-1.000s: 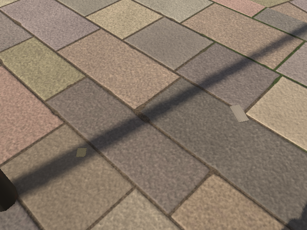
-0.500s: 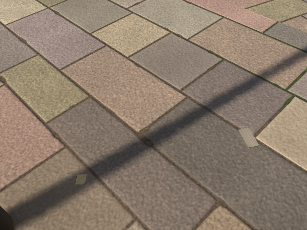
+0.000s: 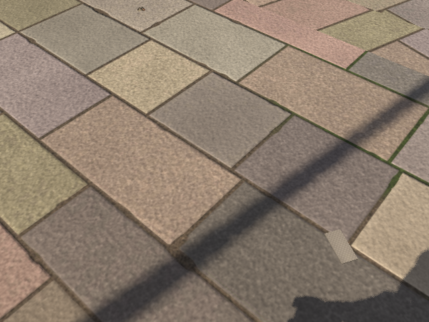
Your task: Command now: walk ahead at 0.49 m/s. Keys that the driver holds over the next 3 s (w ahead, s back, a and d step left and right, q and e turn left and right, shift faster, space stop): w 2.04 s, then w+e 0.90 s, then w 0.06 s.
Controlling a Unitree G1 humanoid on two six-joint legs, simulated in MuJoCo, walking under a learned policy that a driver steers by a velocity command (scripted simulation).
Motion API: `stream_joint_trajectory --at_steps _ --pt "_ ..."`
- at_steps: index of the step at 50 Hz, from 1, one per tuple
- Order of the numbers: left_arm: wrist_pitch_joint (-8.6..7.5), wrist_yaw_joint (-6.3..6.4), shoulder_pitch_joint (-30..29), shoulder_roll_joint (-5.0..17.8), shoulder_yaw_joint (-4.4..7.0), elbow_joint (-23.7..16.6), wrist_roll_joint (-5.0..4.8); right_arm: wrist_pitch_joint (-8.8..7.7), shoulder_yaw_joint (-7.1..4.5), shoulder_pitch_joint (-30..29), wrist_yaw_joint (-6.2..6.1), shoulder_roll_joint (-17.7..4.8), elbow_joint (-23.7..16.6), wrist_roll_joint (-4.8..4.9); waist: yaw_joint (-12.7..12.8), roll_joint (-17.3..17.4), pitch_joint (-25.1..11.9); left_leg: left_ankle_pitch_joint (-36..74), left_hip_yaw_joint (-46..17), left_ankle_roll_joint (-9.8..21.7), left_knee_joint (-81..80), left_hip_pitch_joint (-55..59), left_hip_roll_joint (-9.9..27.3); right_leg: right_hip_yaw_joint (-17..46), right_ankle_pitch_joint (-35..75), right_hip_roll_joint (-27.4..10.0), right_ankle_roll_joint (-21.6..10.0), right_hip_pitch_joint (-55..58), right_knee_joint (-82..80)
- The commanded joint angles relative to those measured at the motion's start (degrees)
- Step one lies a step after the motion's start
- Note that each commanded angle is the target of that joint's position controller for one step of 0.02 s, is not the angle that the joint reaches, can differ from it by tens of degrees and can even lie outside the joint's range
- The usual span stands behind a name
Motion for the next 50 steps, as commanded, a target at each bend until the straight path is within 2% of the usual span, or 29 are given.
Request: stream_joint_trajectory --at_steps 1,6,9,11,13,14,15,16,17,18,19,20,22,23,25,28,32,38,40,41,42,43,44,45,46,47,48,49,50 --pt "0.32 0.37 1.9 2.4 0.67 -2.4 0.68 -0.93 -1.23 -2.2 -1.15 -7.6 -3.2 0.1 2.7 4.4 3.0 3.7 -12.5 9.9 -11.6 -5.3 16.3 0.2 8.6 -2.4 1.6 -1.8 -8.3" --pt "-0.32 -0.54 -8.9 1.6 0.26 -5.2 0.01 -0.06 -1.57 3.3 -1.99 -9.5 -1.9 1.16 -1.3 4.8 3.3 4.1 -9.3 7.0 -10.3 0.7 15.5 -2.5 17.5 0.7 2.2 0.4 -26.6" --pt "-0.6 -1.58 -13.5 2.0 0.07 -6.9 -0.5 0.64 -1.7 6.1 -2.01 -9.6 -0.6 1.47 -2.8 5.3 4.4 3.0 -9.9 6.7 -7.9 6.2 17.6 -2.6 14.9 1.6 1.7 -0.1 -31.6" --pt "-1.06 -2.35 -14.4 2.8 0.21 -7.9 -0.59 1.21 -1.96 6.5 -2.15 -10.0 -0.2 1.49 -2.4 5.7 4.6 3.6 -10.7 6.1 -5.4 9.6 19.4 -2.6 10.7 2.1 0.3 0.5 -34.1" --pt "-1.56 -2.73 -10.8 4.4 0.9 -7.5 -0.54 1.82 -2.28 5.1 -2.26 -10.8 -0.3 1.52 0.3 6.7 2.8 10.7 -10.7 5.0 -0.9 10.9 20.0 -3.9 6.7 3.8 -1.4 6.9 -36.4" --pt "-1.7 -2.62 -4.7 6.1 1.94 -5.8 -0.4 2.12 -2.11 3.8 -2.26 -10.6 -0.7 1.36 3.7 6.6 -0.6 20.2 -8.8 3.8 6.3 10.2 17.8 -5.5 6.0 5.7 -2.7 15.3 -37.7" --pt "-1.85 -2.21 6.3 9.6 3.56 -2.6 -0.27 2.21 -1.34 3.3 -2.23 -8.6 -1.5 0.68 8.1 4.7 -7.8 22.7 -5.8 1.9 19.8 4.4 14.3 -3.1 7.3 3.8 -5.1 30.4 -36.8" --pt "-1.62 -1.92 15.7 16.3 5.15 -1.1 0.92 1.34 0.41 7.4 -1.94 -3.4 -3.2 0.0 8.7 -7.1 -17.4 4.8 -1.1 -2.0 43.1 -16.3 6.8 18.3 5.2 -11.0 -12.6 53.6 -37.7" --pt "-1.31 -2.26 17.7 14.3 4.6 -0.2 0.69 -0.2 1.09 9.5 -1.59 -1.6 -2.4 1.05 8.0 -15.0 -22.4 -24.1 -6.9 -2.9 55.6 -29.8 1.7 38.8 -1.8 -16.9 -17.6 61.1 -47.0" --pt "-1.47 -2.35 13.6 9.9 3.19 -1.0 0.37 -1.22 -0.54 5.1 -1.37 -8.2 -3.2 2.4 7.7 -9.3 -15.1 -22.1 -10.7 -1.6 60.8 -35.2 5.6 33.6 -3.8 -15.0 -14.6 55.1 -48.0" --pt "-1.37 -2.29 8.2 7.4 2.38 -2.3 0.32 -1.56 -0.89 0.5 -1.39 -9.5 -4.6 2.87 6.3 -5.6 -9.4 -16.6 -9.2 -0.9 59.9 -35.3 8.8 24.5 -0.1 -12.8 -12.3 47.0 -48.6" --pt "-1.3 -2.57 3.7 5.8 1.76 -3.0 0.51 -1.29 -1.02 -1.7 -1.73 -8.7 -4.9 2.22 4.4 -1.3 -5.5 -11.9 -8.0 -1.2 56.3 -32.8 11.1 18.1 4.8 -10.1 -11.2 38.9 -50.8" --pt "-1.45 -3.02 1.3 3.6 1.12 -2.7 1.04 0.31 -1.43 -0.8 -2.07 -6.8 -4.7 1.3 1.4 -2.2 -2.5 -7.2 -7.8 -1.8 50.6 -26.7 13.5 11.0 8.8 -6.3 -9.8 30.4 -54.5" --pt "-1.61 -3.08 2.2 3.8 1.22 -2.0 1.03 0.98 -1.34 0.1 -2.13 -5.5 -4.3 1.23 0.9 -2.2 -2.1 -6.2 -7.3 -2.2 49.6 -25.5 13.4 9.1 11.4 -5.6 -10.2 28.8 -55.5" --pt "-1.81 -2.69 4.4 5.4 1.67 -0.6 1.05 1.68 -1.51 -1.2 -2.3 -5.1 -5.0 1.01 0.4 -1.3 -0.6 -3.1 -6.9 -3.0 46.4 -27.6 13.7 6.2 16.5 -5.3 -10.9 28.2 -56.8" --pt "-1.31 -1.67 7.4 6.4 1.88 0.8 0.97 1.73 -1.74 -8.0 -2.31 -5.0 -7.4 0.55 1.7 -0.6 1.1 4.4 -6.7 -4.1 37.1 -32.6 13.7 3.9 19.1 -5.2 -10.6 30.4 -57.8" --pt "-0.83 -0.87 10.4 7.1 1.89 2.1 0.44 1.29 -1.33 -16.1 -1.67 -3.8 -9.6 0.83 4.1 -1.0 2.8 13.2 -4.8 -4.1 23.9 -30.4 11.9 0.6 15.7 -3.7 -8.9 31.5 -58.9" --pt "0.43 -0.31 14.8 7.8 2.4 5.1 -0.16 0.47 -0.96 -24.3 0.07 -4.2 -12.9 1.51 5.9 -1.2 5.7 9.1 -4.4 -2.3 15.2 -31.8 10.4 0.9 15.9 -7.5 -8.4 41.2 -55.5" --pt "0.93 -0.08 13.9 8.5 2.77 5.3 -0.27 0.07 -1.25 -23.2 0.61 -5.1 -13.1 1.55 4.4 -1.9 4.6 4.9 -3.5 -1.0 13.6 -28.0 9.4 0.8 21.1 -8.4 -7.6 43.1 -52.5" --pt "1.15 -0.04 12.8 9.1 2.93 5.1 -0.23 -0.09 -1.77 -20.5 0.65 -6.2 -12.6 1.53 2.7 -2.7 2.7 3.2 -2.2 -0.1 13.1 -22.8 7.8 0.3 28.8 -8.1 -7.0 43.1 -49.5" --pt "1.45 -0.03 11.5 9.2 2.93 4.8 -0.15 -0.15 -2.73 -14.8 0.47 -7.8 -10.9 1.42 -0.6 -3.2 -0.8 2.9 -0.4 1.0 12.3 -14.2 5.7 -1.2 38.3 -6.5 -6.0 42.0 -42.9" --pt "1.67 -0.06 10.8 7.9 2.39 4.2 0.22 -0.09 -4.25 -4.5 0.07 -10.7 -7.7 1.35 -4.9 -2.1 -7.0 4.3 -0.8 2.8 12.9 0.3 5.6 -3.4 40.0 -3.2 -4.3 36.8 -31.1" --pt "1.51 -0.05 11.8 5.9 1.42 2.7 1.39 0.17 -5.44 6.1 -0.61 -15.5 -5.7 0.64 -7.4 6.6 -15.9 4.6 -15.7 6.7 13.4 18.5 17.9 -6.1 19.9 1.3 -2.1 23.1 -11.2" --pt "0.05 -0.9 19.2 -2.1 -0.67 3.3 0.61 0.29 -5.49 7.6 -0.09 -17.2 -4.8 0.3 -2.8 21.2 -22.6 -6.7 -43.3 15.5 4.6 34.2 28.5 -1.5 -20.1 11.5 0.6 1.9 5.9" --pt "-1.29 -1.11 14.8 4.6 0.75 3.5 -0.88 0.13 -4.09 5.5 -0.04 -11.8 -5.3 0.93 -4.5 14.2 -18.5 -11.6 -43.5 12.8 1.3 31.0 26.6 4.8 -20.7 8.2 -0.6 -4.2 12.2" --pt "-2.04 -1.19 9.2 7.3 1.52 1.6 -1.91 -0.02 -3.4 0.3 -0.25 -9.5 -6.3 1.11 -3.6 11.1 -10.6 -8.3 -34.4 10.1 0.4 22.9 24.9 3.2 -15.2 5.3 -1.5 -6.9 12.0" --pt "-2.09 -0.7 6.3 7.2 1.61 1.1 -1.6 -0.09 -2.9 -4.6 -0.19 -8.4 -7.4 0.83 -1.4 5.3 -6.7 -2.0 -27.8 8.8 -1.1 13.9 22.9 1.6 -9.4 2.1 -1.4 -4.1 9.2" --pt "-1.67 -0.29 5.0 6.7 2.09 0.9 -0.64 -0.2 -2.49 -7.1 0.02 -6.8 -7.6 0.32 0.2 4.2 -3.7 2.5 -23.0 8.1 -2.8 7.1 20.8 1.1 -6.3 0.4 -1.2 -1.5 5.9" --pt "-0.88 -0.25 6.5 5.6 2.21 1.0 -0.39 -0.35 -2.08 -7.7 0.15 -5.6 -7.3 -0.26 2.0 5.7 -3.4 4.1 -20.0 7.7 -4.5 3.4 19.3 1.5 -4.3 -1.0 -1.1 2.1 3.9"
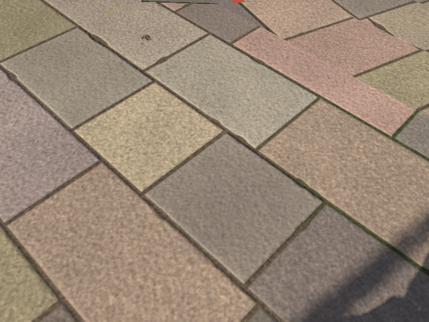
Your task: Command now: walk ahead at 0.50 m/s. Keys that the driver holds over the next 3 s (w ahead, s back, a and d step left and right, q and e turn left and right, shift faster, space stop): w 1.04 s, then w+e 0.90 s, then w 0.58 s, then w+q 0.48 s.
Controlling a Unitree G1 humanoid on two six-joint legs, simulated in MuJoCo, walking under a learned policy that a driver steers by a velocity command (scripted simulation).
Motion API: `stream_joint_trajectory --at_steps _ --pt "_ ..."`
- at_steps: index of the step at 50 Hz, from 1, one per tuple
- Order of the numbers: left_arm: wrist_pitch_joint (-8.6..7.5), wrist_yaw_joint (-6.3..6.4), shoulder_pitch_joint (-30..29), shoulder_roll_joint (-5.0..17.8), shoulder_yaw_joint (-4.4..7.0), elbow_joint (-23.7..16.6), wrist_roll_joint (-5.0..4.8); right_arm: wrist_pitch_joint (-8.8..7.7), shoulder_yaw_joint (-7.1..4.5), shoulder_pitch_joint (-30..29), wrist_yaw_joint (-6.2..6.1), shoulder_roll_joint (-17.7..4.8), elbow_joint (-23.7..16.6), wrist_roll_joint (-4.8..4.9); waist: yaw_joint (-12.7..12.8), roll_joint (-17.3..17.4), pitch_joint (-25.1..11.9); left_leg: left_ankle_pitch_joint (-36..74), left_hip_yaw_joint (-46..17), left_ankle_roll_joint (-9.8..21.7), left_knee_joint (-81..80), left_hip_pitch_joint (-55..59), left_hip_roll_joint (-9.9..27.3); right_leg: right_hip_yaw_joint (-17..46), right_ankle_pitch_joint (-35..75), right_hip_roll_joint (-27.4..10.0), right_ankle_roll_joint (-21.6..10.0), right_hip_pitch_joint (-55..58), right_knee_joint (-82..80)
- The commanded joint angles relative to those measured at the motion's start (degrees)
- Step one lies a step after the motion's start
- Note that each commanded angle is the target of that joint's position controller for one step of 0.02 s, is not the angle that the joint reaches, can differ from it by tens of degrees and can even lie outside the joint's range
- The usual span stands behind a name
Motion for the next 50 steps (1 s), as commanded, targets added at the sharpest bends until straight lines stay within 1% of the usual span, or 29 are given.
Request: stream_joint_trajectory --at_steps 1,2,5,7,11,16,18,19,20,21,22,23,24,25,26,27,28,29,30,31,33,35,39,43,45,47,48,49,50 --pt "0.09 0.48 1.4 4.0 1.58 -3.4 0.28 -0.82 -0.68 2.1 0.16 -4.2 -1.3 -0.73 0.6 5.4 -4.4 6.3 -18.3 9.4 -16.8 11.9 15.2 2.8 6.1 -6.3 -0.3 -11.1 -0.6" --pt "0.65 0.56 1.8 3.2 1.56 -3.3 0.32 -0.95 -0.79 3.0 0.03 -4.7 -0.7 -0.54 1.0 5.4 -3.6 7.8 -16.4 9.8 -17.9 10.5 14.8 2.3 6.6 -6.6 0.1 -10.9 -2.1" --pt "1.34 0.83 -3.8 3.6 1.89 -5.3 0.95 -0.9 -1.36 5.8 -1.05 -7.2 0.7 -0.44 0.4 4.0 -0.8 10.9 -13.5 10.3 -20.1 10.6 14.8 1.7 13.1 -7.2 1.7 -16.6 -9.4" --pt "1.23 0.69 -7.7 3.3 1.92 -6.6 1.18 -0.44 -1.31 7.8 -1.72 -7.4 1.4 -0.3 -0.6 3.9 0.0 12.0 -11.7 9.5 -20.5 12.4 14.2 1.4 18.9 -7.0 2.4 -19.2 -15.5" --pt "0.72 -0.09 -15.3 2.0 1.31 -8.6 0.87 0.01 -1.18 11.1 -2.25 -7.8 2.6 0.24 -3.0 4.4 1.5 11.0 -8.0 7.5 -20.9 14.2 12.4 -0.7 27.6 -4.8 2.4 -17.3 -28.2" --pt "0.1 -1.68 -22.9 2.1 0.67 -11.5 0.22 1.12 -1.51 15.6 -2.45 -8.4 5.2 0.62 -5.3 4.6 3.9 11.5 -8.1 7.5 -17.8 22.8 15.5 -1.6 24.3 -3.1 1.4 -18.9 -35.9" --pt "-0.32 -2.39 -23.3 2.8 0.72 -12.3 0.1 1.64 -1.88 15.5 -2.72 -9.0 5.6 0.8 -4.3 5.3 3.7 15.1 -8.5 6.8 -15.2 25.7 17.2 -1.7 20.4 -2.5 0.0 -17.7 -37.7" --pt "-0.48 -2.59 -21.8 3.6 0.98 -12.2 0.07 1.85 -2.06 14.8 -2.82 -9.4 5.6 0.86 -3.2 5.9 2.7 19.1 -8.3 6.2 -13.4 26.3 17.5 -2.3 18.5 -1.7 -0.8 -14.7 -38.5" --pt "-0.61 -2.6 -18.5 4.9 1.58 -11.4 0.15 2.04 -2.25 13.4 -2.87 -10.0 5.3 0.89 -1.1 6.8 0.6 27.7 -7.7 5.5 -9.9 26.2 17.1 -3.6 17.0 0.0 -1.7 -8.8 -39.1" --pt "-0.66 -2.4 -11.4 6.7 2.66 -9.3 0.35 2.31 -2.15 11.9 -2.87 -9.8 5.0 0.92 2.9 6.7 -3.6 36.3 -5.8 4.3 -2.1 24.6 14.9 -5.3 17.7 2.0 -3.1 1.3 -40.3" --pt "-0.61 -1.94 -0.8 9.9 4.1 -6.2 0.66 2.37 -1.47 11.4 -2.84 -8.2 4.2 0.5 7.0 5.0 -10.5 33.8 -3.5 2.5 10.7 17.0 11.7 -2.7 19.5 -0.2 -5.5 17.4 -38.7" --pt "-0.39 -1.45 8.0 15.8 5.48 -4.6 1.9 1.6 0.16 16.5 -2.43 -2.9 3.0 -0.28 6.6 -6.5 -20.2 10.8 -0.7 -1.2 33.6 -4.3 4.3 19.5 16.5 -15.4 -13.1 41.1 -39.1" --pt "-0.12 -1.67 9.1 13.5 4.63 -3.9 1.23 0.11 0.94 18.0 -1.94 -1.1 3.9 0.47 6.0 -14.2 -25.6 -23.5 -7.1 -2.2 46.2 -16.6 -1.7 40.3 9.8 -21.7 -18.0 47.8 -49.0" --pt "-0.21 -1.69 4.8 9.7 3.36 -4.6 0.75 -1.01 -0.61 13.2 -1.64 -7.0 2.9 1.97 6.0 -9.6 -18.0 -22.1 -10.7 -0.9 51.1 -22.4 2.4 34.6 5.8 -19.5 -14.7 41.7 -50.3" --pt "-0.18 -1.54 -0.2 7.5 2.66 -5.9 0.86 -1.48 -0.82 8.4 -1.66 -8.1 1.5 2.66 4.8 -6.2 -11.4 -17.0 -9.0 -0.1 50.0 -23.1 5.5 25.9 7.8 -17.3 -12.4 32.9 -51.4" --pt "-0.27 -1.77 -4.4 5.9 2.07 -6.4 1.25 -1.31 -1.0 6.2 -2.04 -7.5 1.2 2.11 2.8 -1.9 -6.6 -12.3 -7.7 -0.2 46.1 -20.8 8.0 19.5 12.3 -14.8 -11.1 23.7 -53.7" --pt "-0.55 -1.96 -6.6 4.2 1.55 -6.6 1.71 -0.56 -1.52 6.3 -2.45 -7.1 1.4 1.31 0.8 -2.0 -4.4 -9.4 -7.9 -0.3 42.2 -17.3 9.8 15.2 15.1 -12.5 -9.9 17.8 -55.6" --pt "-0.64 -2.16 -7.1 3.7 1.38 -6.3 1.99 0.33 -1.48 7.8 -2.53 -5.6 1.8 1.11 -0.6 -3.1 -3.8 -7.7 -8.0 -0.4 40.3 -14.1 10.5 12.9 15.9 -11.4 -9.6 14.3 -57.3" --pt "-0.82 -2.2 -6.4 4.0 1.47 -5.8 1.88 1.01 -1.39 8.8 -2.64 -4.3 2.1 0.98 -1.2 -3.1 -3.4 -7.0 -7.6 -0.8 38.8 -12.8 10.7 11.4 17.1 -10.9 -10.1 12.4 -58.6" --pt "-0.98 -2.04 -5.4 4.7 1.63 -5.2 1.77 1.48 -1.41 8.7 -2.75 -3.7 2.1 0.87 -1.5 -2.9 -2.7 -5.8 -7.3 -1.2 37.2 -13.1 10.9 9.8 18.7 -10.7 -10.6 11.3 -59.7" --pt "-1.06 -1.34 -3.5 6.5 2.03 -4.2 1.84 1.86 -1.7 5.0 -2.96 -4.2 0.7 0.5 -1.3 -1.9 -0.9 -0.9 -7.2 -2.3 32.0 -17.1 11.3 7.9 20.9 -10.7 -11.0 11.7 -61.2" --pt "-0.75 -0.65 -1.5 6.9 2.07 -3.4 1.69 1.78 -1.83 0.8 -2.84 -4.2 -0.6 0.1 -0.3 -1.5 0.0 5.1 -7.0 -3.1 25.6 -20.2 11.2 6.3 22.4 -10.4 -10.4 13.5 -61.7" --pt "-0.33 0.02 1.8 7.3 2.0 -2.0 1.11 1.29 -1.3 -6.7 -2.09 -2.9 -2.6 0.35 1.9 -1.9 1.4 14.5 -5.1 -3.3 12.9 -18.6 9.2 2.3 21.9 -8.5 -8.5 15.1 -62.1" --pt "0.36 0.19 5.9 7.8 2.23 0.2 0.68 0.94 -0.69 -13.2 -1.05 -2.7 -4.8 0.86 4.0 -1.8 3.4 13.5 -4.2 -2.9 6.2 -19.5 7.7 1.8 21.7 -10.5 -8.4 21.4 -60.4" --pt "0.94 0.4 6.8 8.2 2.52 1.1 0.51 0.54 -0.54 -15.1 -0.33 -3.1 -6.0 1.06 4.1 -2.1 4.0 10.4 -4.4 -1.9 4.1 -20.0 7.4 2.2 23.4 -12.3 -8.0 25.0 -58.2" --pt "1.45 0.62 6.1 8.9 2.91 1.4 0.34 0.13 -0.8 -14.0 0.2 -4.3 -6.2 1.18 2.6 -2.9 3.1 6.2 -3.8 -0.4 2.4 -16.7 6.4 2.5 28.4 -13.5 -7.1 27.2 -55.4" --pt "1.67 0.68 5.0 9.4 3.08 1.2 0.31 -0.04 -1.28 -11.3 0.26 -5.4 -5.7 1.17 0.9 -3.7 1.4 4.3 -2.6 0.4 1.9 -11.8 5.0 2.0 35.6 -13.3 -6.5 27.4 -52.5" --pt "1.95 0.7 3.5 9.4 3.06 0.9 0.23 -0.13 -2.2 -5.6 0.13 -6.9 -4.1 0.99 -2.5 -4.0 -2.0 4.2 -0.7 1.6 0.8 -3.2 2.9 0.4 45.1 -11.6 -5.4 26.4 -46.0" --pt "2.14 0.68 3.0 7.9 2.45 0.4 0.49 -0.11 -3.71 4.5 -0.26 -9.9 -0.8 0.78 -6.6 -2.7 -8.3 5.5 -1.1 3.4 1.5 11.3 2.9 -2.0 46.9 -8.3 -3.7 21.3 -34.2"
Over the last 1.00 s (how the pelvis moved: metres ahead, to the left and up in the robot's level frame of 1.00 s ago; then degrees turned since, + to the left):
0.55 -0.01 -0.01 1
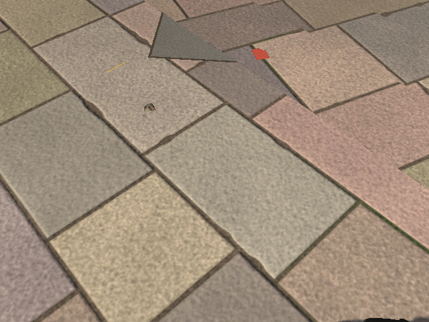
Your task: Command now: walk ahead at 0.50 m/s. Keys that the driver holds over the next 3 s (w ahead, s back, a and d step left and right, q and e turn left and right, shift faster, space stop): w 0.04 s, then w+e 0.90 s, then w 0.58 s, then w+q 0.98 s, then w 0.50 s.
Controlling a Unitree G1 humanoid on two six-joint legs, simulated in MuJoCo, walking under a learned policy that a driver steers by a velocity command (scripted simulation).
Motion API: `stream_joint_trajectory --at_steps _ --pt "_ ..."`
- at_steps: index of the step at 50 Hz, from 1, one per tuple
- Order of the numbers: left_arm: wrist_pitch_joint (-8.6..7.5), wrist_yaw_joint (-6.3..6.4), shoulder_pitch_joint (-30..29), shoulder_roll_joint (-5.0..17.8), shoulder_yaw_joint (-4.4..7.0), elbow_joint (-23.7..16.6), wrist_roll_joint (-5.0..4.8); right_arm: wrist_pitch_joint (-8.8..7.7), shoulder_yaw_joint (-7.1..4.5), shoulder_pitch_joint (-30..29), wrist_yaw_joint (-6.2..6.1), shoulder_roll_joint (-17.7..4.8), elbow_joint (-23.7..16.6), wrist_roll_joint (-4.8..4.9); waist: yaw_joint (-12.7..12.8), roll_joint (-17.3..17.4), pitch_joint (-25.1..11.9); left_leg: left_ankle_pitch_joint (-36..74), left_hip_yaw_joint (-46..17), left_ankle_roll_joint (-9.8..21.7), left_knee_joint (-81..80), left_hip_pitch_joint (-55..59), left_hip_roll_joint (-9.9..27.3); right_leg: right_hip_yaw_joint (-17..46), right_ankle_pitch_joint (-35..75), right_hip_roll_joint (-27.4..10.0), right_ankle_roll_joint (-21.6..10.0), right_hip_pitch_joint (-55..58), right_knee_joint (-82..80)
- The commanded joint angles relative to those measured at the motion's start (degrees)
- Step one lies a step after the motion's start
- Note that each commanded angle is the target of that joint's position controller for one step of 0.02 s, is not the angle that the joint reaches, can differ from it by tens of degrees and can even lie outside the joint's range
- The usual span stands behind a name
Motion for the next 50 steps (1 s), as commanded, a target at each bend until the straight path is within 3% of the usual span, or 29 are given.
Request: stream_joint_trajectory --at_steps 1,2,3,4,5,6,8,9,12,17,23,26,27,28,29,30,31,32,33,34,35,38,40,44,47,50 --pt "-0.13 0.32 -1.6 6.0 0.29 -4.3 1.38 -0.48 -5.05 24.1 -1.03 -15.5 3.5 -0.82 -12.5 3.7 -16.5 -0.4 -14.1 6.8 1.0 37.5 10.9 -0.2 29.6 -6.8 -4.5 -18.9 35.9" --pt "-1.56 -0.42 5.0 -1.4 -1.64 -4.0 0.73 -0.38 -5.07 25.4 -0.47 -17.2 4.4 -0.86 -8.3 18.0 -22.5 -11.8 -41.0 15.4 -7.9 52.5 20.9 4.1 -8.6 3.4 -1.8 -39.9 52.4" --pt "-2.78 -0.63 0.7 5.1 -0.25 -3.6 -0.96 -0.55 -3.58 23.4 -0.5 -11.6 3.8 -0.39 -10.2 10.6 -18.4 -17.7 -40.1 12.7 -10.6 49.4 19.3 10.9 -9.3 0.2 -3.0 -46.1 58.7" --pt "-3.4 -0.7 -4.6 7.5 0.44 -5.2 -2.13 -0.8 -2.87 18.5 -0.8 -9.1 2.7 -0.43 -9.6 7.6 -10.9 -15.0 -30.8 9.9 -11.4 41.6 17.9 10.0 -3.9 -2.5 -4.1 -48.8 58.8" --pt "-3.28 -0.22 -6.9 7.3 0.55 -5.5 -2.0 -1.0 -2.29 13.8 -0.81 -7.8 1.7 -0.83 -7.5 2.3 -7.1 -9.8 -24.1 8.3 -13.1 33.1 16.1 8.7 1.8 -5.6 -4.1 -45.9 56.1" --pt "-2.69 0.18 -7.8 6.7 1.03 -5.4 -1.26 -1.25 -1.84 11.2 -0.72 -5.9 1.6 -1.27 -6.0 1.7 -3.9 -6.4 -18.9 7.3 -15.2 26.6 14.1 8.6 5.1 -7.3 -3.9 -43.5 52.7" --pt "-0.99 0.14 -5.1 4.3 1.16 -4.7 -1.2 -1.61 -1.44 10.6 -0.71 -4.5 2.5 -2.03 -3.6 4.0 -2.8 -3.7 -12.9 6.4 -18.4 20.9 12.2 9.3 8.3 -8.9 -3.8 -38.4 49.7" --pt "-0.34 0.16 -4.7 3.3 1.15 -4.6 -1.28 -1.76 -1.56 11.3 -0.9 -4.9 3.1 -2.0 -3.2 3.7 -1.8 -1.9 -10.5 6.6 -19.6 19.7 12.0 9.3 9.1 -9.0 -3.6 -38.6 48.8" --pt "0.55 0.23 -8.7 3.3 1.52 -6.2 -0.88 -1.93 -2.18 13.1 -1.94 -7.2 4.1 -2.28 -3.4 1.9 0.8 3.0 -5.3 6.5 -21.4 20.3 12.2 10.8 16.1 -8.7 -2.7 -44.6 43.7" --pt "0.12 -1.09 -15.7 2.5 1.29 -8.9 -0.24 -1.48 -2.02 14.2 -3.18 -7.7 4.4 -2.08 -5.0 1.7 2.6 6.9 3.8 4.1 -22.4 22.2 10.2 7.3 29.2 -7.1 -2.2 -45.1 29.3" --pt "0.24 -3.28 -25.6 1.1 0.09 -14.6 -0.21 0.61 -2.62 20.2 -3.8 -9.4 6.3 -1.01 -8.1 0.7 5.7 15.3 8.2 3.6 -18.0 34.7 13.9 1.5 24.4 -5.9 -3.8 -49.1 20.1" --pt "0.46 -4.3 -23.5 3.2 1.01 -16.4 -0.36 1.79 -3.3 18.0 -4.3 -11.7 5.2 -0.44 -4.9 3.7 2.4 39.5 10.8 2.1 -9.0 36.9 14.6 -3.5 15.9 -1.7 -6.5 -40.6 19.3" --pt "0.59 -4.39 -19.4 4.8 1.86 -16.0 -0.49 2.23 -3.55 17.1 -4.56 -12.5 4.7 -0.35 -2.3 5.1 -0.3 48.0 11.3 1.5 -2.5 36.5 14.5 -4.9 13.1 0.6 -7.8 -34.7 19.6" --pt "0.65 -4.2 -11.8 7.5 3.26 -14.5 -0.69 2.57 -3.62 15.7 -4.66 -13.1 4.1 -0.18 2.1 5.0 -4.3 49.7 12.0 0.3 7.7 33.8 13.2 -5.2 14.5 2.7 -9.6 -24.2 16.7" --pt "0.91 -3.19 -2.4 11.7 5.35 -12.3 -0.59 2.3 -3.4 15.0 -4.68 -12.9 3.3 -0.23 6.7 1.9 -9.2 37.7 12.2 -2.1 22.9 23.1 10.6 0.8 17.0 1.2 -12.4 -7.5 12.7" --pt "1.07 -2.12 0.1 17.6 6.39 -11.5 -0.76 0.93 -1.07 19.4 -3.62 -4.4 0.8 -2.61 1.5 -13.4 -13.7 -15.4 10.0 -5.4 43.9 -1.7 0.9 27.7 16.8 -13.5 -20.6 12.5 11.7" --pt "0.31 -2.32 1.4 16.4 5.45 -13.0 -0.02 -2.0 -0.43 17.5 -2.53 -5.0 -1.3 -0.49 1.7 -12.5 -22.5 -32.6 -3.8 -5.5 55.0 -13.4 -5.9 52.3 9.4 -21.2 -27.9 21.1 0.8" --pt "-0.21 -2.26 0.3 12.2 4.34 -12.9 0.59 -3.79 -1.45 10.5 -1.82 -8.5 -2.9 1.71 3.7 -7.6 -16.3 -27.7 -7.6 -3.7 54.9 -19.3 -2.0 44.3 11.7 -18.9 -23.6 18.0 -0.7" --pt "-0.71 -2.18 -3.5 9.5 3.64 -13.5 0.2 -4.47 -1.33 8.7 -1.8 -8.6 -3.4 1.78 1.7 -4.1 -10.4 -22.3 -7.1 -2.6 49.9 -18.8 0.8 35.4 15.7 -16.3 -20.9 9.6 -0.5" --pt "-0.92 -2.29 -8.3 7.6 3.0 -14.7 0.04 -4.32 -1.71 8.7 -2.28 -8.6 -2.5 0.42 -1.2 -0.2 -6.5 -19.3 -6.7 -2.9 44.5 -14.6 3.0 29.2 21.1 -13.7 -19.0 0.0 -1.2" --pt "-1.01 -2.11 -11.0 6.0 2.38 -15.7 0.25 -3.53 -2.36 9.6 -2.55 -9.4 -2.3 -0.5 -3.3 -0.2 -4.9 -17.6 -6.7 -3.6 40.7 -10.1 4.3 25.3 25.4 -11.9 -18.1 -6.5 -2.4" --pt "-1.14 -1.21 -10.8 7.8 2.53 -16.4 0.2 -1.31 -2.49 10.0 -2.76 -7.8 -3.3 -1.52 -5.3 -1.5 -3.0 -14.7 -5.3 -6.2 32.7 -5.8 4.7 21.2 30.5 -9.9 -18.0 -15.3 -4.8" --pt "-1.11 -0.38 -8.8 9.8 3.04 -16.3 0.14 -0.82 -2.15 5.6 -3.07 -6.8 -5.1 -1.97 -4.3 -2.4 -1.4 -8.4 -4.3 -7.7 24.7 -6.5 3.6 18.6 31.5 -8.3 -17.2 -17.9 -5.4" --pt "-0.39 0.2 -5.5 9.9 3.1 -15.9 -0.22 -1.12 -1.29 -2.6 -2.44 -5.1 -7.7 -1.43 -0.8 -5.4 -0.4 6.0 -3.6 -7.7 7.3 -2.1 -0.3 16.3 24.7 -4.9 -13.3 -20.2 -4.0" --pt "-0.09 0.17 -3.1 9.6 3.05 -15.0 -0.54 -1.57 -1.41 -5.9 -1.81 -6.5 -9.5 -0.62 0.5 -6.5 -0.3 7.3 -4.7 -7.1 2.2 -0.6 -1.6 20.0 20.8 -6.5 -12.4 -17.2 -1.5" --pt "0.27 0.65 -2.0 8.7 2.75 -14.4 -0.19 -2.59 -1.75 -4.8 -0.83 -8.3 -9.6 -0.69 -0.1 -7.6 -0.8 3.2 -5.1 -5.1 -0.7 0.1 -1.3 23.6 21.3 -9.5 -11.8 -10.6 3.2"
Over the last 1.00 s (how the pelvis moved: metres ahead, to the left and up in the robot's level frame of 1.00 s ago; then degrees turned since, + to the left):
0.55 -0.02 -0.01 0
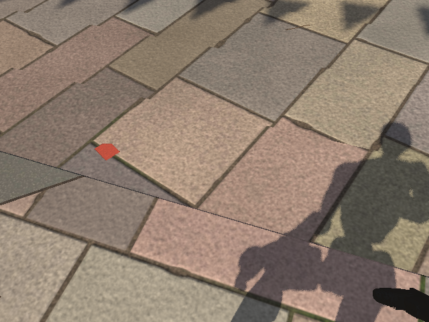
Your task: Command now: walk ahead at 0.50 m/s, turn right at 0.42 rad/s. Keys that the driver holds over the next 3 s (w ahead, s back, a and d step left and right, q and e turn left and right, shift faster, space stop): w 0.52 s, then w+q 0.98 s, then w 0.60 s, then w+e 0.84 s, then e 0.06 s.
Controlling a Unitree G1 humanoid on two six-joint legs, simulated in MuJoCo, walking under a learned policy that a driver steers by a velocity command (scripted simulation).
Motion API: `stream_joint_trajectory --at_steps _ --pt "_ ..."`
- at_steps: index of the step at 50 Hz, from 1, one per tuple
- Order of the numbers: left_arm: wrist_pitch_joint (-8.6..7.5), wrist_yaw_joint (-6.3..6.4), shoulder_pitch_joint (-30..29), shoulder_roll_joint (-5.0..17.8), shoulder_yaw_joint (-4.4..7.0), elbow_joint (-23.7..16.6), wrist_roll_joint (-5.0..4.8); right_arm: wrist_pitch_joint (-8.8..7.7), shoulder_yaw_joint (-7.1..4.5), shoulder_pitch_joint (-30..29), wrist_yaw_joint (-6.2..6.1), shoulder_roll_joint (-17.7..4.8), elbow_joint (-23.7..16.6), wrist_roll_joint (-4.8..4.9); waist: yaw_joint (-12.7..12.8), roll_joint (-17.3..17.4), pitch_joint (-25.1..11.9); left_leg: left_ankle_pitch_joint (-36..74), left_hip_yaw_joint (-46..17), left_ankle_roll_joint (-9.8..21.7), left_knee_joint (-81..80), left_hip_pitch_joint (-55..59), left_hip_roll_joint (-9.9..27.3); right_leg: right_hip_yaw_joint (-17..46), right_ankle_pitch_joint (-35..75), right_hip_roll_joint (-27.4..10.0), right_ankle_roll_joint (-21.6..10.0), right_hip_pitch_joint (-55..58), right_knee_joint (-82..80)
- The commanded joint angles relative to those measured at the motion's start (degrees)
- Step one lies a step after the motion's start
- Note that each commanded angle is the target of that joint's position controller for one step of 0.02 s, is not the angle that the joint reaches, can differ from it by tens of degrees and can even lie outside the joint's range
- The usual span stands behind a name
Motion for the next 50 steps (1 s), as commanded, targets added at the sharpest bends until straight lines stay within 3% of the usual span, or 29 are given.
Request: stream_joint_trajectory --at_steps 1,2,3,4,5,6,7,8,9,10,11,14,17,20,22,25,27,28,29,30,31,32,33,34,35,38,42,46,50 --pt "-0.09 0.61 1.6 7.8 1.77 -2.0 0.35 -1.86 -1.64 -2.0 0.71 -6.7 -4.1 0.08 -2.0 -9.7 -1.3 -3.4 1.6 2.2 -1.9 6.5 -1.0 11.6 19.4 -15.7 -6.7 0.3 -0.3" --pt "0.02 0.6 1.0 7.4 1.55 -2.2 0.45 -2.17 -2.11 2.0 0.63 -7.5 -3.0 -0.2 -4.3 -10.0 -2.7 -4.1 3.0 3.8 -4.1 11.9 -1.9 11.0 25.3 -14.3 -5.8 0.6 3.2" --pt "-0.12 0.35 0.2 5.7 0.86 -2.9 0.72 -2.49 -2.92 8.7 0.42 -9.4 -1.5 -1.02 -7.4 -9.0 -7.7 -3.1 1.2 6.3 -3.0 22.5 0.5 8.7 29.3 -11.3 -4.2 -1.5 11.7" --pt "-0.34 0.26 1.9 3.5 -0.13 -3.9 1.77 -2.43 -3.74 17.9 0.22 -12.9 -0.5 -1.56 -10.1 -1.9 -16.0 -2.6 -9.6 10.8 -0.7 38.8 10.1 4.2 17.9 -6.9 -1.8 -10.9 28.1" --pt "-1.03 0.02 10.9 0.8 -0.9 -3.6 -0.46 -1.5 -4.9 23.8 0.81 -16.0 2.9 -1.19 -7.0 18.6 -21.2 -17.2 -36.5 19.9 -8.5 53.9 20.7 -0.7 -12.3 0.3 2.0 -30.7 45.4" --pt "-1.3 0.11 8.3 6.3 -0.17 -2.6 -1.13 -1.3 -3.51 22.8 1.08 -10.4 2.1 0.62 -8.8 11.0 -16.0 -31.3 -40.4 18.3 -11.9 52.0 20.4 2.4 -13.4 -3.2 2.0 -38.1 51.8" --pt "-1.36 0.01 0.8 8.7 0.41 -4.0 -0.93 -0.92 -2.64 19.0 0.86 -7.4 1.3 0.75 -9.9 4.7 -8.1 -31.0 -31.8 15.7 -12.7 44.4 18.2 1.3 -8.0 -5.2 1.9 -40.5 52.7" --pt "-1.41 0.08 -3.3 8.1 0.28 -5.1 -0.14 -0.46 -2.11 15.6 0.78 -6.8 0.5 -0.02 -8.7 0.2 -4.1 -24.5 -25.2 14.6 -13.7 36.8 15.9 -1.2 -3.9 -7.5 1.9 -38.8 51.0" --pt "-1.61 -0.03 -5.1 7.3 0.36 -5.8 0.68 -0.23 -1.75 13.7 0.75 -5.9 0.6 -0.48 -7.4 -0.2 -1.6 -18.6 -20.9 14.6 -15.0 31.4 14.0 -2.1 -1.1 -9.5 2.0 -37.5 47.3" --pt "-1.61 -0.21 -4.6 6.4 0.39 -6.0 0.76 -0.3 -1.31 13.1 0.65 -5.2 0.7 -1.0 -5.9 1.5 -1.6 -14.1 -17.6 14.1 -16.0 28.2 12.3 -2.7 0.6 -11.2 1.9 -34.4 44.6" --pt "-1.49 -0.33 -3.8 5.4 0.24 -5.9 0.58 -0.37 -1.14 13.4 0.68 -4.7 1.0 -0.87 -5.3 2.8 -1.9 -11.1 -15.1 14.2 -17.0 26.9 11.1 -3.6 1.0 -11.7 2.1 -32.7 42.4" --pt "-1.24 -0.37 -6.5 3.2 -0.56 -7.2 0.88 -0.49 -1.68 15.4 0.28 -7.1 2.3 -0.1 -5.5 2.8 -1.4 -3.7 -10.4 15.6 -19.5 25.6 11.2 -5.8 3.6 -12.9 3.5 -33.7 34.3" --pt "-1.45 -0.7 -11.6 2.0 -1.34 -8.5 1.0 0.18 -2.11 17.0 -0.25 -8.9 3.1 0.35 -6.9 2.0 -0.9 -1.1 -5.3 14.5 -20.8 25.3 9.9 -7.3 12.9 -12.7 4.3 -32.4 23.2" --pt "-1.7 -1.32 -16.5 1.9 -1.65 -9.5 0.52 0.75 -2.09 19.7 -0.34 -9.5 4.2 0.92 -8.7 2.2 0.1 -1.0 -1.7 13.1 -20.3 25.1 8.7 -9.0 20.1 -10.9 4.6 -28.6 14.4" --pt "-1.82 -1.81 -19.5 2.3 -1.66 -10.6 0.17 1.22 -2.04 22.0 -0.31 -9.7 5.2 1.17 -9.7 2.4 0.9 -1.6 -1.9 12.8 -19.4 27.0 9.9 -9.4 20.7 -10.1 4.3 -27.8 11.4" --pt "-2.16 -2.58 -21.4 3.5 -1.36 -11.9 0.02 2.1 -2.24 22.9 -0.44 -10.6 6.2 1.43 -9.0 3.2 1.9 0.1 -2.9 11.7 -16.7 31.3 12.5 -9.4 16.3 -9.3 2.4 -27.0 8.0" --pt "-2.45 -2.6 -16.1 5.5 -0.31 -10.8 0.4 2.71 -2.34 21.8 -0.68 -11.3 6.3 1.65 -5.0 3.2 -0.7 10.3 -2.0 10.1 -10.0 31.3 11.8 -10.9 14.8 -7.4 0.5 -17.5 4.5" --pt "-2.48 -2.19 -8.1 8.1 1.13 -8.4 0.79 2.85 -1.85 21.8 -0.76 -10.2 6.1 1.53 -1.2 1.8 -5.7 15.4 0.0 8.6 -0.5 28.3 8.8 -10.9 15.2 -7.1 -1.1 -5.5 3.9" --pt "-2.42 -1.49 2.9 12.7 2.49 -6.7 1.73 2.61 -0.52 21.0 -0.78 -7.1 4.3 0.17 3.1 -4.2 -14.5 3.1 2.7 6.2 17.0 17.1 5.2 0.1 17.0 -17.7 -4.9 11.8 5.8" --pt "-1.85 -1.53 5.7 16.8 3.22 -5.8 1.81 1.42 1.38 27.8 -0.62 -0.7 3.4 0.34 0.1 -19.5 -21.5 -32.5 4.1 3.1 36.2 -4.0 -3.6 24.3 7.6 -30.8 -12.9 28.2 0.1" --pt "-1.73 -1.57 6.3 11.3 1.9 -5.7 1.41 0.73 -0.13 25.3 -0.49 -6.8 4.4 1.68 2.3 -14.0 -19.8 -35.5 -2.7 3.3 43.7 -10.0 -1.5 28.3 -0.5 -30.0 -12.2 25.4 -3.6" --pt "-1.91 -1.46 2.7 9.1 1.01 -5.8 1.18 0.49 -1.05 20.5 -0.39 -9.4 2.9 2.6 1.7 -11.3 -11.7 -30.5 -2.4 3.8 45.0 -13.0 0.8 19.7 1.1 -28.2 -9.7 18.5 -4.6" --pt "-2.09 -1.53 -1.3 7.4 0.39 -6.1 1.36 0.7 -1.1 18.2 -0.6 -8.8 2.6 2.3 -0.1 -8.3 -7.9 -25.5 -1.3 3.7 42.8 -11.0 3.2 13.2 4.8 -25.6 -8.2 11.2 -6.3" --pt "-2.35 -1.75 -4.5 5.6 -0.08 -6.1 1.56 1.21 -1.36 17.3 -0.76 -8.3 2.5 1.6 -1.8 -8.0 -4.6 -22.1 -1.2 3.3 40.1 -9.2 4.6 8.3 7.8 -23.5 -7.4 5.3 -8.5" --pt "-2.83 -1.88 -6.4 4.5 -0.31 -5.9 1.92 2.08 -1.56 18.5 -0.78 -7.5 2.8 1.53 -3.7 -9.1 -3.3 -19.6 -1.7 3.0 38.5 -5.9 5.8 4.3 10.2 -22.1 -6.7 1.1 -10.6" --pt "-3.97 -1.76 -7.6 4.8 0.19 -4.3 2.13 4.02 -1.43 18.9 -0.8 -4.6 2.7 1.68 -5.6 -7.4 -1.2 -15.3 -2.1 2.2 36.0 -4.3 6.2 -2.9 17.3 -21.4 -6.8 -3.5 -14.3" --pt "-4.0 -0.76 -6.0 6.3 0.82 -2.1 2.4 4.26 -1.52 14.5 -0.38 -3.9 0.9 1.24 -5.1 -5.5 0.6 -4.7 -2.9 1.6 26.7 -8.3 5.6 -10.6 22.8 -20.8 -6.1 -1.4 -15.4" --pt "-3.51 0.01 -4.2 8.1 1.24 -0.6 1.88 3.73 -0.71 6.1 1.08 -2.6 -2.2 0.85 -2.1 -4.1 3.3 3.2 1.9 2.7 14.0 -6.4 4.8 -17.0 23.4 -20.1 -4.5 -0.1 -16.3" --pt "-2.06 0.15 -0.4 9.5 1.87 1.5 0.89 3.54 -0.4 0.3 2.41 -2.5 -5.9 1.06 -0.1 -4.0 4.9 -1.2 5.4 4.5 7.9 -8.3 3.7 -19.8 28.1 -22.2 -4.0 8.2 -12.9"
Over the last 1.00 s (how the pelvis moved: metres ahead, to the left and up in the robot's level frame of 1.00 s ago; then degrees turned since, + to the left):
0.54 -0.09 0.01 -28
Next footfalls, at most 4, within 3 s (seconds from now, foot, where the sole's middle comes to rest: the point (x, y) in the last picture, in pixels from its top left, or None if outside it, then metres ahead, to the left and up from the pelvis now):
0.06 left None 0.22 0.13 -0.78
0.58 right None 0.46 -0.14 -0.78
1.12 left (218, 238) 0.74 0.12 -0.78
1.60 right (252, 170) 1.06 0.01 -0.81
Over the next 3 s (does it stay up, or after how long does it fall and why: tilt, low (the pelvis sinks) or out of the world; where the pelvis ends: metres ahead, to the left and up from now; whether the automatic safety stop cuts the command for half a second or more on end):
stays up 1.60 0.32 -0.06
